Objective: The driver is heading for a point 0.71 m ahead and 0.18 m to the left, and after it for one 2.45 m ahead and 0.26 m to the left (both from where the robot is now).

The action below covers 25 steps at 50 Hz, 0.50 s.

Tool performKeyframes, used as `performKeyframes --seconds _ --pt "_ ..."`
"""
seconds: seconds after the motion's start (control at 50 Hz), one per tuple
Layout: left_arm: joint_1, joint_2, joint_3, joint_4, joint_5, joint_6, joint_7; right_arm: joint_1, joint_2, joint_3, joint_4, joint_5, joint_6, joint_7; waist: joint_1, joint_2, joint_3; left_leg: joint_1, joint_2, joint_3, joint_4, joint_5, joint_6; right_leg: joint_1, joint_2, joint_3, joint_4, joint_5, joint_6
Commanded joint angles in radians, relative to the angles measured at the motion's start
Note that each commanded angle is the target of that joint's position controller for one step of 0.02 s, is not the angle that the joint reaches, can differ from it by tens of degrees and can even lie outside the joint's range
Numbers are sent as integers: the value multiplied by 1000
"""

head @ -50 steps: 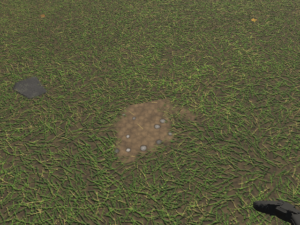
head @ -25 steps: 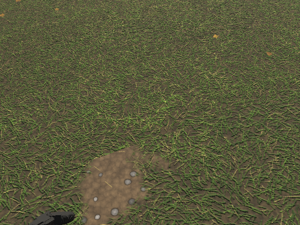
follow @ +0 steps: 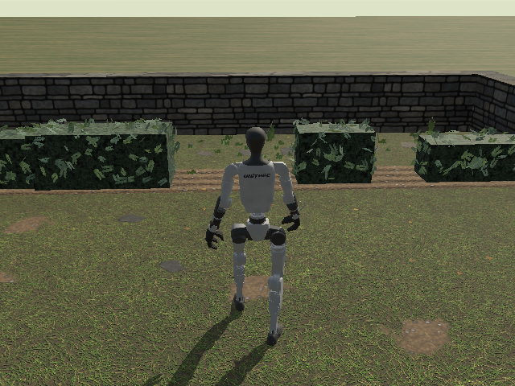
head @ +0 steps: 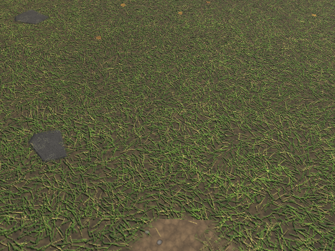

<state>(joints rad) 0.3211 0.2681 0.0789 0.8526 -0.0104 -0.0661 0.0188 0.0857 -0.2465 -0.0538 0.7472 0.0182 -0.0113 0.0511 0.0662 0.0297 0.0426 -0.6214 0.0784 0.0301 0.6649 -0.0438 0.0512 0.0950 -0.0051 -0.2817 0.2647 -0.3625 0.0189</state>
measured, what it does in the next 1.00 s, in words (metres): walks ahead, turning left: left foot, then right foot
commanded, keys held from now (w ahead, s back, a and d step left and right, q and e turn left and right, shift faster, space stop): w+q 0.70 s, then w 0.24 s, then e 0.06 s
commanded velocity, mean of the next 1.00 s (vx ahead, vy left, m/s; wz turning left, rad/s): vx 0.50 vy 0.00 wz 0.50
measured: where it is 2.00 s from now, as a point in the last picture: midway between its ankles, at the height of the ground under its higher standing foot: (124, 188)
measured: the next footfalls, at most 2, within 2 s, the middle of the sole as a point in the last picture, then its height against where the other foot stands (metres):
left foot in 0.06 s outside the picture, level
right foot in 0.54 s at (190, 246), level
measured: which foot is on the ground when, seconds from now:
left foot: up 0.00-0.04, down 0.06-0.56, up 0.58-1.00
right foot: down 0.00-0.08, up 0.10-0.52, down 0.54-1.00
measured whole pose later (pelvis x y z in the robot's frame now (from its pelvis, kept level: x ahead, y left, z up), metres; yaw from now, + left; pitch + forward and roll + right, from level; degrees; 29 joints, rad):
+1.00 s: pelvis +0.49 +0.14 +0.00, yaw +30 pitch +2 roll -2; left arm 0.39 0.28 0.06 0.89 -0.02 -0.07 -0.02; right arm 0.13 -0.27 -0.06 0.64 0.00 -0.03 0.04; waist 0.10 0.03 0.00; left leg -0.58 0.08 -0.03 0.81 -0.07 0.05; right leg -0.03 -0.04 -0.11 0.43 -0.41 0.02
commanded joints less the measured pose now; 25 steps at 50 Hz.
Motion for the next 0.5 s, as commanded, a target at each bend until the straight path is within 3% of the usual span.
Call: performKeyframes --seconds 0.02,0.04,0.06,0.08,0.1,0.12,0.14,0.16,0.18,0.2,0.24,0.3,0.36,0.4,0.44,0.46,0.5 --pt "-24 211 54 -48 -23 14 9 -2 -104 -36 -89 2 -4 9 -69 -115 -10 83 -74 82 -9 -146 58 18 -294 57 129 992 -135" --pt "-46 224 56 -53 -29 23 9 115 -144 -59 -65 6 0 5 -139 -116 -75 239 -117 102 -27 -161 86 -10 -273 40 290 1078 -116" --pt "-61 212 48 -57 -31 23 9 281 -206 -95 -23 10 4 -10 -227 -84 -161 503 -149 77 -102 -92 126 -134 -227 21 524 977 -76" --pt "-30 114 17 -78 17 12 8 365 -306 -118 -2 16 14 -34 -209 130 -224 762 45 -240 -116 -14 195 -425 -141 32 862 288 -25" --pt "31 42 -11 -135 16 -22 -3 309 -351 -112 -45 10 -7 -23 -113 248 -382 999 245 -847 -306 -285 410 -767 64 254 1153 -270 16" --pt "-94 139 8 -146 -23 -54 -14 313 -256 -88 -52 8 -22 -11 -186 75 -353 978 249 -826 -400 -335 352 -873 6 389 1174 -211 -7" --pt "-142 147 10 -166 -44 -69 -18 290 -211 -76 -41 6 -34 -11 -171 57 -218 870 219 -686 -398 -303 314 -917 -31 371 1121 -132 -30" --pt "-148 136 9 -156 -24 -75 -8 228 -179 -64 -46 8 -41 -12 -124 -34 -135 722 171 -569 -389 -200 274 -871 -79 371 1032 -49 -33" --pt "-142 145 18 -148 5 -71 -1 177 -148 -56 -55 3 -43 -17 -89 -29 -100 611 126 -480 -389 -91 253 -805 -106 373 951 9 -25" --pt "-117 152 23 -141 10 -59 -3 152 -135 -50 -72 -10 -44 -23 -62 3 -94 541 100 -437 -404 -16 247 -744 -118 378 922 48 -17" --pt "-110 133 22 -147 15 -38 -2 160 -145 -53 -75 -9 -47 -35 -49 4 -88 475 77 -386 -423 81 251 -712 -119 362 839 79 11" --pt "-212 94 7 -183 22 -24 -1 222 -174 -62 -59 -4 -47 -60 -79 6 -49 424 42 -323 -430 133 231 -739 -93 341 645 226 45" --pt "-335 65 -6 -225 30 -35 -18 268 -177 -61 -46 0 -34 -76 -122 34 -35 388 -8 -293 -400 103 178 -680 -40 334 418 439 34" --pt "-349 54 -9 -233 26 -44 -30 283 -182 -64 -41 -12 -24 -78 -126 66 -64 347 -22 -289 -364 134 161 -568 8 314 379 524 29" --pt "-349 80 -1 -241 14 -47 -35 293 -174 -63 -47 -5 -15 -74 -124 78 -68 362 -7 -330 -316 129 161 -534 23 325 369 456 25" --pt "-327 100 10 -234 12 -52 -37 281 -163 -60 -63 -16 -15 -73 -105 67 -93 341 9 -362 -294 145 161 -464 42 303 445 457 22" --pt "-241 125 24 -218 5 -61 -38 236 -150 -58 -98 -6 -10 -76 -49 98 -80 370 7 -426 -228 112 151 -406 48 319 389 306 4"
